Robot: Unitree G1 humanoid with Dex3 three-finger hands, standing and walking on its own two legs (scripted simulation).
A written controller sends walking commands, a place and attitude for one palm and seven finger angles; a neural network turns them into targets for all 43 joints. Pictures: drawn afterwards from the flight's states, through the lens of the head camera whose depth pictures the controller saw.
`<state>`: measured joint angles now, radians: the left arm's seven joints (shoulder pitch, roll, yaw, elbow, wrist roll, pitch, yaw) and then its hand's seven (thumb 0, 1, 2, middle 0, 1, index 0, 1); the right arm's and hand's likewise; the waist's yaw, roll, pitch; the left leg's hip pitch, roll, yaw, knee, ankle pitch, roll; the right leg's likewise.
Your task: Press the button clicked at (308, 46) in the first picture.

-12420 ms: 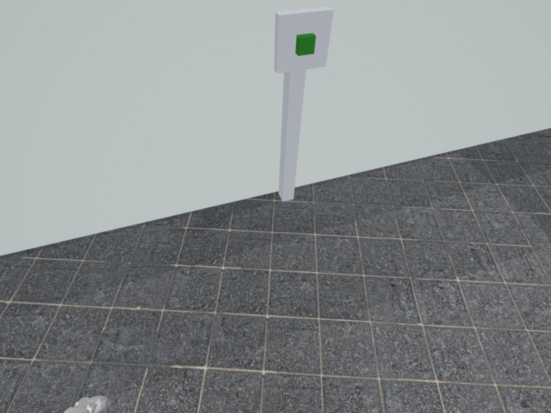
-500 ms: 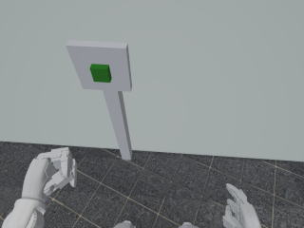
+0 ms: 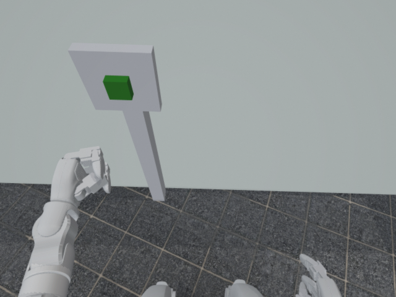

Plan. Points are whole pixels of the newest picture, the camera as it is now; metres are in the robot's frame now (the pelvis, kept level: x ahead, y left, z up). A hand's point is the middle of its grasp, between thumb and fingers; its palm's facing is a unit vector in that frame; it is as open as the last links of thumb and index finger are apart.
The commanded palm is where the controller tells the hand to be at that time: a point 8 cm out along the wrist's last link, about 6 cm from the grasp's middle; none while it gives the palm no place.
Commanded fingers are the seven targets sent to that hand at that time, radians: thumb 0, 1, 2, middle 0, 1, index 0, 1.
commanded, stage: aim a knuckle at the button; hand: left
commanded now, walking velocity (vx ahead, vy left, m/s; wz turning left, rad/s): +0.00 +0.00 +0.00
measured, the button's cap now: (119, 87) +0.57 +0.21 +0.07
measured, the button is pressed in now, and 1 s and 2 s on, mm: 0 0 0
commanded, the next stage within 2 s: press the button with the knuckle in 1.32 s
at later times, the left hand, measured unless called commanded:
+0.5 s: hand (121, 137) +0.44 +0.19 +0.04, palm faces +0.00 -1.00 -0.03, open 3.1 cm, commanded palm +0.42 +0.24 +0.04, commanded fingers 0.00 0.90 0.90 -1.30 -1.50 -1.30 -1.50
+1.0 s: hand (125, 131) +0.46 +0.18 +0.04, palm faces +0.01 -1.00 -0.03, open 3.1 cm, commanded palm +0.43 +0.23 +0.04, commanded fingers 0.00 0.90 0.90 -1.30 -1.50 -1.30 -1.50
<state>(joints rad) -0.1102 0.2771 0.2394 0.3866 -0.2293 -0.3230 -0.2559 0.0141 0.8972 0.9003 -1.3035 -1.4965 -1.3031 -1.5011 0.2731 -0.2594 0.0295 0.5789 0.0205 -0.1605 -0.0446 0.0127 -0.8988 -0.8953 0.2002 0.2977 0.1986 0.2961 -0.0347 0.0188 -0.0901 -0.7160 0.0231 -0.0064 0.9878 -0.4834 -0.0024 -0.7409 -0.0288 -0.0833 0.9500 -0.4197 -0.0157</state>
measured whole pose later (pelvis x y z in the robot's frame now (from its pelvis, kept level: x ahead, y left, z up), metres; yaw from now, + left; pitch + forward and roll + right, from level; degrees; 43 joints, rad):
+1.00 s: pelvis +0.00 +0.01 -0.01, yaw -2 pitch +19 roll -2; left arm -0.63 0.36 0.35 0.94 -0.11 -0.46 -0.18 0.01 0.90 0.90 -1.30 -1.50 -1.30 -1.50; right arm 0.36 -0.25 0.02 0.62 -0.01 0.05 0.01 0.01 -0.90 -0.89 0.20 0.30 0.20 0.30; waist -0.12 0.01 -0.11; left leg -0.88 0.04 0.03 1.05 -0.50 0.02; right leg -0.91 -0.01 -0.05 0.99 -0.41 0.00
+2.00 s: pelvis +0.00 +0.01 -0.02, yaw -2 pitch +22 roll -2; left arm -0.83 0.46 0.41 1.12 -0.08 -0.44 -0.20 0.01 0.90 0.90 -1.30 -1.50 -1.30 -1.50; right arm 0.37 -0.26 0.03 0.62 -0.03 0.07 0.00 0.01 -0.90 -0.89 0.20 0.30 0.20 0.30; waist -0.16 0.01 -0.10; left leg -0.96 0.05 0.01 1.08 -0.51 0.01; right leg -0.98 -0.01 -0.06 1.01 -0.41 0.00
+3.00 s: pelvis -0.03 +0.01 -0.04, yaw -1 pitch +25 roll -4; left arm -1.10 0.60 0.37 1.31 -0.01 -0.40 -0.15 0.04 0.88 0.89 -1.30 -1.50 -1.54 -1.50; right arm 0.40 -0.27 0.07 0.65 -0.06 0.02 0.01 0.00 -0.90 -0.89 0.20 0.30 0.20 0.30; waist -0.24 0.02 -0.09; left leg -1.15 0.03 -0.05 1.18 -0.47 0.01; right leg -1.13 -0.02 -0.11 1.06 -0.38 -0.01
